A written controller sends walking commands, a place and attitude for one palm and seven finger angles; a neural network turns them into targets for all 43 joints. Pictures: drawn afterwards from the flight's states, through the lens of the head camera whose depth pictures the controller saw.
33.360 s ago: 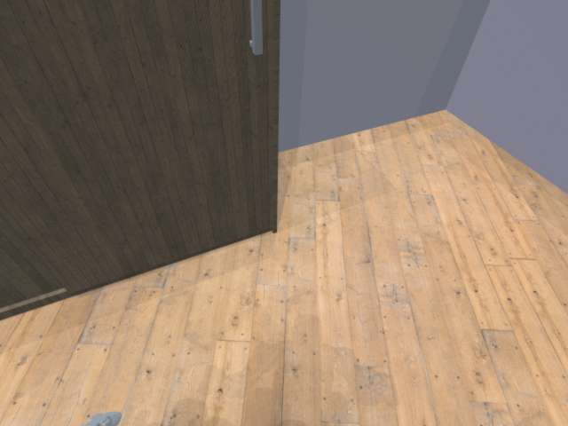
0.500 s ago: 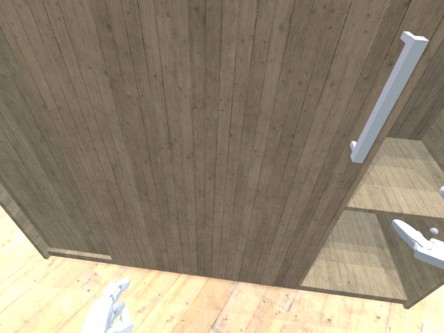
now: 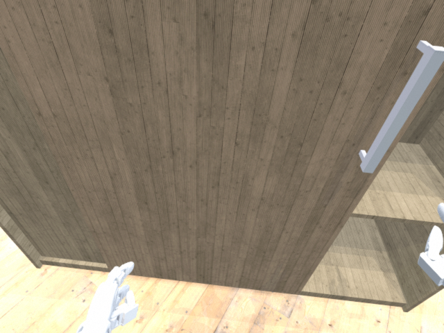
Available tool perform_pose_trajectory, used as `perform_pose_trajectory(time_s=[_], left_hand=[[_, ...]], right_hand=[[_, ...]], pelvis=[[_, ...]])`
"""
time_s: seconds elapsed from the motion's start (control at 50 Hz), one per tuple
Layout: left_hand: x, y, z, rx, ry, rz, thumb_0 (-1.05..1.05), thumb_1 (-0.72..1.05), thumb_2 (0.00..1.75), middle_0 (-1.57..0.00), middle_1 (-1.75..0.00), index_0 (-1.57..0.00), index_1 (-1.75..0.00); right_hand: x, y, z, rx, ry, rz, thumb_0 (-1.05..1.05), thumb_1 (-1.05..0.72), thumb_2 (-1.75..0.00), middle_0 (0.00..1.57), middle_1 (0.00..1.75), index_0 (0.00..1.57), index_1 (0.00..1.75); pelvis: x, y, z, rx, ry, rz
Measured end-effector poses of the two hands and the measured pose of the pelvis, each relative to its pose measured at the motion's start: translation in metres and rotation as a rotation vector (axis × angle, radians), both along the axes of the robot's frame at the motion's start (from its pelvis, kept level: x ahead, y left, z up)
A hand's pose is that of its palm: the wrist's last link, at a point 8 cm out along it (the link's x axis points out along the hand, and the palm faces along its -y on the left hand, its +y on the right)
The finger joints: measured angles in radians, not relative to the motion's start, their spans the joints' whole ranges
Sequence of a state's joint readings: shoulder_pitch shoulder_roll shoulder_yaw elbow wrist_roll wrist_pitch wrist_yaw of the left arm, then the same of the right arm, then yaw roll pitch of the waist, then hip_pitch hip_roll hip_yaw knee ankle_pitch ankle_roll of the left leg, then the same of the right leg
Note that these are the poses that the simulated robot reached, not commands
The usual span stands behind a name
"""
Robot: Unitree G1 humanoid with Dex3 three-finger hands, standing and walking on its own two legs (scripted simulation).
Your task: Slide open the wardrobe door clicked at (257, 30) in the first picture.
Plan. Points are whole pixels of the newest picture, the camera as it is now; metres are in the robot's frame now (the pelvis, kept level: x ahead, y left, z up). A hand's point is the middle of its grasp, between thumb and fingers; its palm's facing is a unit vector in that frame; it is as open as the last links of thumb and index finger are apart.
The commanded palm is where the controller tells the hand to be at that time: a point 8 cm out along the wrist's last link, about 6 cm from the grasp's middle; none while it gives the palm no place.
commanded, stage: draw the hand back to the body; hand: right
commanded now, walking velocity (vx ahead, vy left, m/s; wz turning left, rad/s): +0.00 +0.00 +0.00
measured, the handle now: (392, 113) +0.45 -0.34 +0.22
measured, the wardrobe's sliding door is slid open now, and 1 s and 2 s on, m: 0.48 0.48 0.48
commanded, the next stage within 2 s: step back with the hand held close in 0.12 s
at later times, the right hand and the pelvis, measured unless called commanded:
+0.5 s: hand (411, 251) +0.19 -0.26 +0.16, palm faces +0.38 +0.81 -0.44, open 7.4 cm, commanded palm +0.14 -0.30 +0.17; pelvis -0.01 +0.00 +0.00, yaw +0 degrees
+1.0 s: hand out of the picture +0.09 -0.33 +0.17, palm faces +0.43 +0.77 -0.47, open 7.4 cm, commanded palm +0.03 -0.37 +0.17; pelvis -0.10 -0.06 -0.01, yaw -3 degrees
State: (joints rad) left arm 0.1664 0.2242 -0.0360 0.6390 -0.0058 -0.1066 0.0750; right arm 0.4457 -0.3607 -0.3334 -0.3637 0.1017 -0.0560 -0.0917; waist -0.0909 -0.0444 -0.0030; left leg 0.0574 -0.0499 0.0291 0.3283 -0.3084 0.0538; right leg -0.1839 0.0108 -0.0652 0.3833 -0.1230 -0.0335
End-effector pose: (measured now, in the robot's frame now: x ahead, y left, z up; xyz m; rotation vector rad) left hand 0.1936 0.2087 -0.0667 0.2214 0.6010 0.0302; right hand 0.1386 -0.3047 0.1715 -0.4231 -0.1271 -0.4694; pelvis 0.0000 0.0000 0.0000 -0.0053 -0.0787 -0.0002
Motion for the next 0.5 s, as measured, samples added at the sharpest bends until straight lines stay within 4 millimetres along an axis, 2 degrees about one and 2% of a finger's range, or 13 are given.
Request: perform_pose_trajectory(time_s=[0.14, 0.3, 0.38, 0.5], left_hand=[[0.009, 0.004, -0.002, -0.009, 0.013, -0.005, 0.02, 0.91, 0.9, -0.2, -0.3, -0.2, -0.3], [0.007, 0.017, -0.006, 0.006, 0.053, 0.019, 0.02, 0.91, 0.9, -0.2, -0.3, -0.2, -0.3], [0.0, 0.024, -0.007, 0.024, 0.098, 0.05, 0.02, 0.91, 0.9, -0.2, -0.3, -0.2, -0.3], [-0.021, 0.03, -0.002, 0.037, 0.107, 0.116, 0.02, 0.91, 0.9, -0.2, -0.3, -0.2, -0.3]], right_hand=[[0.009, 0.013, -0.002, 0.012, 0.026, 0.018, 0.01, -0.88, -0.89, 0.21, 0.3, 0.21, 0.31], [0.014, 0.016, 0.006, -0.029, 0.016, 0.026, 0.02, -0.89, -0.89, 0.21, 0.3, 0.21, 0.31], [0.018, 0.01, 0.012, -0.081, -0.012, 0.034, 0.01, -0.89, -0.89, 0.21, 0.3, 0.21, 0.31], [0.012, 0.011, 0.005, -0.087, 0.015, 0.094, 0.01, -0.89, -0.89, 0.21, 0.3, 0.21, 0.31]], pelvis=[[0.008, 0.007, 0.0, -0.009, 0.012, 0.0], [0.011, 0.012, -0.001, -0.003, 0.024, -0.003], [0.006, 0.011, -0.002, 0.011, 0.046, -0.006], [-0.006, 0.001, -0.004, 0.016, 0.06, 0.008]])
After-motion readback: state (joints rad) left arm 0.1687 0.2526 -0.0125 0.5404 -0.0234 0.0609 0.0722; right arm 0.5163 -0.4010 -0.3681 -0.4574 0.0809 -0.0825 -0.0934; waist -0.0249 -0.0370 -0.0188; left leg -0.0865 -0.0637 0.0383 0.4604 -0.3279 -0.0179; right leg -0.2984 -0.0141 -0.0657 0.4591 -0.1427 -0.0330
